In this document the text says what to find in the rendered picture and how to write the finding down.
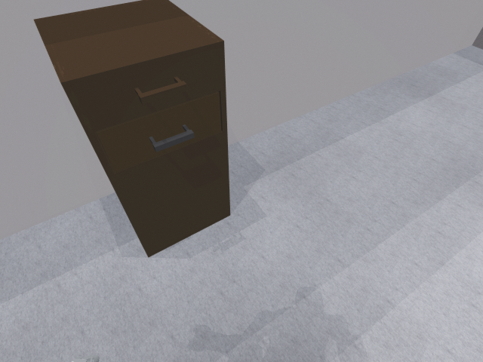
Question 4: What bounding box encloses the cabinet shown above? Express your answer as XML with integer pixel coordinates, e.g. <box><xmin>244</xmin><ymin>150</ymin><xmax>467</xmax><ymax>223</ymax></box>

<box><xmin>34</xmin><ymin>0</ymin><xmax>230</xmax><ymax>258</ymax></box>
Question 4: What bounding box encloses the drawer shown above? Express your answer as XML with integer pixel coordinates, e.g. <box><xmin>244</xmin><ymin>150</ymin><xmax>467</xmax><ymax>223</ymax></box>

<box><xmin>96</xmin><ymin>92</ymin><xmax>221</xmax><ymax>172</ymax></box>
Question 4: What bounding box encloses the handle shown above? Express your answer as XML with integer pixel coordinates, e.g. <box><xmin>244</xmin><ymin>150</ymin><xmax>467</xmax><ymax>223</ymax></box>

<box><xmin>149</xmin><ymin>125</ymin><xmax>195</xmax><ymax>152</ymax></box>
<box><xmin>138</xmin><ymin>81</ymin><xmax>188</xmax><ymax>104</ymax></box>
